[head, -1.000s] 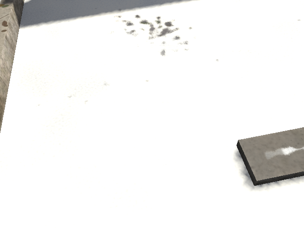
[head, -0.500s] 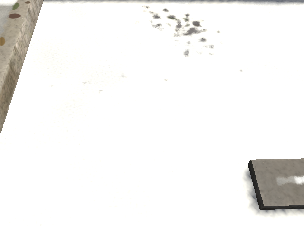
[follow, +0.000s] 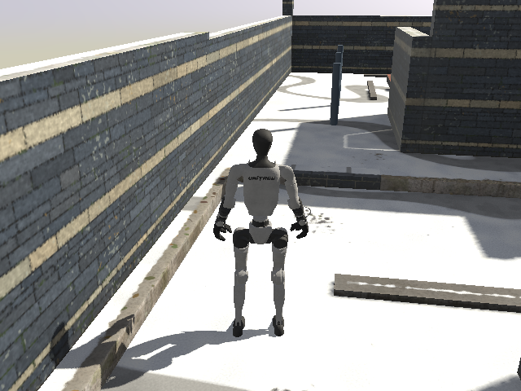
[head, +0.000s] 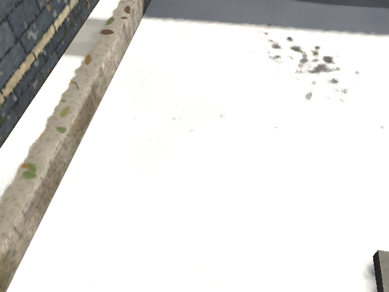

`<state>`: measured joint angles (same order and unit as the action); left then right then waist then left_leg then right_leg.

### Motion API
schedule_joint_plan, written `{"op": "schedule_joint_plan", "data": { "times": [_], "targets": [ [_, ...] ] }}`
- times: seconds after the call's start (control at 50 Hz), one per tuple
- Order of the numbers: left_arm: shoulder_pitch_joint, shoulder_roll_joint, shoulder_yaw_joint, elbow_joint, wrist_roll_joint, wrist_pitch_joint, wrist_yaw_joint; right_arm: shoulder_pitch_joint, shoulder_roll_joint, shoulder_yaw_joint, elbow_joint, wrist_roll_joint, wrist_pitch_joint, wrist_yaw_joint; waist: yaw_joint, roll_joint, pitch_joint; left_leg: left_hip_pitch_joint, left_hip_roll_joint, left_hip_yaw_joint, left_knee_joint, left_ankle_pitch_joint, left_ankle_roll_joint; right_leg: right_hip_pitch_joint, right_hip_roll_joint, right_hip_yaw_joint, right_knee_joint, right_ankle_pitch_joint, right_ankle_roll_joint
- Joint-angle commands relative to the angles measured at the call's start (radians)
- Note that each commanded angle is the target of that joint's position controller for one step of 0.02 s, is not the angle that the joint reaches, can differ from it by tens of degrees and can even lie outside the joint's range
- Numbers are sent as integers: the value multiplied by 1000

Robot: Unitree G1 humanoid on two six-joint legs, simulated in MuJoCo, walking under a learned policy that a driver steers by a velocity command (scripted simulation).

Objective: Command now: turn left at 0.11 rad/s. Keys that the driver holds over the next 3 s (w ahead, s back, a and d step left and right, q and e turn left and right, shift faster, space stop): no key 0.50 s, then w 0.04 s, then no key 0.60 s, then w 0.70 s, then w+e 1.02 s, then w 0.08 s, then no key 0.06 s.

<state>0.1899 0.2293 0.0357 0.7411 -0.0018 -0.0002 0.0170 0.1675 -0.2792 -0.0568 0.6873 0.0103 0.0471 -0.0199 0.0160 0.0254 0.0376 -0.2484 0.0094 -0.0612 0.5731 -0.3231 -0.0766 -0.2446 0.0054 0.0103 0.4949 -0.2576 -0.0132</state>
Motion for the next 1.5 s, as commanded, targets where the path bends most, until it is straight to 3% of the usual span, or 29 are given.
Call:
{"op": "schedule_joint_plan", "data": {
  "times": [0.02, 0.04, 0.06, 0.08, 0.1, 0.14, 0.24, 0.5, 0.54, 0.58, 0.62, 0.66, 0.72, 0.9, 1.14, 1.16, 1.2, 1.22, 1.26, 1.28, 1.3, 1.34, 1.36, 1.38, 1.4, 1.42, 1.44, 1.46, 1.5],
  "targets": [
    [39, 151, 32, -31, -2, -22, -4, 24, -126, -24, -58, -16, -14, -7, -7, -114, -111, 195, 48, -40, -242, 332, 59, 25, -165, 168, -76, 347, -88],
    [62, 136, 25, -35, 25, -39, -15, 31, -194, -36, -63, -23, -10, -15, 34, 37, -142, 250, 134, -107, -148, 548, 107, -24, -96, 96, -33, 224, -35],
    [50, 108, 18, -26, 28, -45, -15, 1, -143, -27, -49, -24, -13, -5, 34, 124, -149, 138, 131, -108, -142, 397, 161, 48, -50, 40, -66, 87, 15],
    [-10, 141, 23, -21, 29, -42, -12, -20, -96, -17, -60, -24, -20, 6, 0, 72, -106, 99, 99, -99, -158, 293, 155, 60, -41, 31, -51, 97, 41],
    [-36, 140, 25, -20, 23, -39, -9, -13, -82, -12, -50, -30, -27, 7, -10, 49, -96, 78, 86, -89, -163, 252, 137, 68, -41, 28, -43, 125, 41],
    [-29, 137, 27, -12, 15, -23, -2, -5, -93, -12, -41, -26, -42, 8, -8, 46, -58, 43, 70, -78, -162, 256, 117, 73, -44, 32, -36, 169, 31],
    [-14, 127, 29, 28, 12, -12, 7, 10, -75, -1, -25, -24, -53, 5, -3, 26, -37, 12, 58, -70, -162, 229, 110, 92, -47, 34, -40, 172, 32],
    [-1, 139, 34, 148, 6, 1, 24, 40, -66, 5, 49, -22, -66, 4, -2, -12, -31, 22, 34, -47, -169, 228, 108, 109, -53, 37, -54, 180, 45],
    [17, 129, 33, 174, -1, 3, 26, 68, -84, -2, 74, -14, -59, -1, -8, 18, -36, 25, 23, -55, -198, -52, 132, 79, -5, -17, -8, -42, 38],
    [-14, 102, 24, 170, 5, -4, 28, 27, -59, 10, 70, -20, -60, -5, 0, 47, 51, -62, 54, -107, -242, -148, 150, 33, -15, -5, -8, -27, 35],
    [-2, 122, 27, 192, 10, -17, 26, 35, -52, 14, 82, -26, -73, -5, 2, 4, 48, -58, 25, -58, -195, 50, 123, 67, -39, 28, -35, 131, 34],
    [22, 139, 30, 220, 3, -23, 23, 79, -68, 8, 108, -20, -79, -5, -8, -34, -20, 24, 0, -10, -139, 239, 100, 90, -45, 32, -28, 238, 29],
    [26, 126, 24, 249, -4, -19, 20, 93, -60, 11, 133, -12, -70, -8, -10, -31, -44, 69, 1, -3, -122, 333, 98, 97, -43, 27, -28, 268, 28],
    [24, 113, 19, 307, -1, 4, 29, 106, -56, 16, 202, -12, -58, -12, -5, -26, -16, 56, 1, 4, -147, 311, 91, 111, -37, 21, -50, 243, 27],
    [31, 95, 13, 350, 1, 11, 33, 126, -47, 26, 281, -12, -60, -17, -5, -23, 9, 35, -1, 8, -173, 231, 88, 93, -30, 13, -71, 175, 30],
    [50, 83, 10, 361, 0, 12, 33, 143, -40, 28, 295, -12, -58, -18, -4, -18, -14, 43, -12, 16, -179, 125, 92, 99, -15, -4, -68, 76, 28],
    [53, 85, 13, 362, -11, 11, 35, 145, -70, 17, 298, -1, -53, -24, -10, 9, 37, -12, -11, -12, -198, -274, 133, 20, 26, -42, -11, -251, 5],
    [38, 84, 12, 350, -11, 4, 34, 147, -83, 13, 293, 3, -56, -25, -17, 27, 88, -51, 20, -63, -230, -418, 160, -46, 28, -38, 15, -345, -8],
    [6, 49, 3, 322, -13, -30, 23, 200, -120, 0, 300, 14, -77, -20, -41, 109, 136, -36, 142, -246, -324, -539, 234, -155, 29, -54, 135, -288, -15],
    [4, 29, -2, 314, -16, -50, 13, 217, -145, -10, 305, 18, -87, -16, -43, 166, 135, -17, 221, -364, -379, -559, 280, -180, 23, -60, 222, -211, -18],
    [-1, 35, -1, 307, -21, -66, 3, 207, -148, -13, 301, 20, -94, -14, -39, 168, 150, -46, 266, -430, -406, -534, 310, -180, -5, -32, 264, -192, -35],
    [61, 29, -2, 318, -32, -88, -12, 121, -129, -8, 269, 23, -101, -6, 21, 147, 152, -98, 243, -362, -372, -428, 285, -72, -19, -35, 119, -205, -74],
    [150, 34, 4, 354, -32, -93, -14, 62, -116, -3, 247, 29, -98, -3, 68, 115, 136, -168, 174, -259, -312, -343, 239, 96, -2, -45, -30, -135, -81],
    [245, 69, 18, 393, -22, -93, -13, 26, -88, 4, 227, 24, -102, -1, 95, 36, 100, -240, 95, -145, -161, -190, 192, 243, -28, 29, -79, -62, -75],
    [384, 165, 44, 424, -21, -95, -14, -2, -20, 21, 199, 16, -114, -1, 131, -213, 43, -369, -37, 51, 172, -90, 117, 372, -202, 341, -231, -215, -147],
    [447, 237, 55, 424, -10, -107, -27, -8, -27, 18, 169, 24, -134, -6, 134, -333, 31, -512, -75, 36, 417, -237, 103, 418, -380, 686, -338, -222, -260],
    [359, 160, 31, 398, -1, -120, -28, 14, -59, 9, 179, 38, -146, 0, 76, -182, 76, -579, -10, -36, 571, -203, 121, 391, -396, 662, -325, -193, -266],
    [304, 114, 19, 370, -5, -127, -29, 44, -50, 11, 197, 42, -154, 12, 47, -137, 93, -601, 27, -41, 611, -105, 143, 378, -351, 544, -322, -147, -234],
    [257, 88, 6, 347, -9, -123, -35, 12, -68, -3, 198, 25, -164, 21, 31, -99, 98, -619, 85, -5, 559, 38, 152, 375, -291, 365, -341, 24, -178]
  ]
}}
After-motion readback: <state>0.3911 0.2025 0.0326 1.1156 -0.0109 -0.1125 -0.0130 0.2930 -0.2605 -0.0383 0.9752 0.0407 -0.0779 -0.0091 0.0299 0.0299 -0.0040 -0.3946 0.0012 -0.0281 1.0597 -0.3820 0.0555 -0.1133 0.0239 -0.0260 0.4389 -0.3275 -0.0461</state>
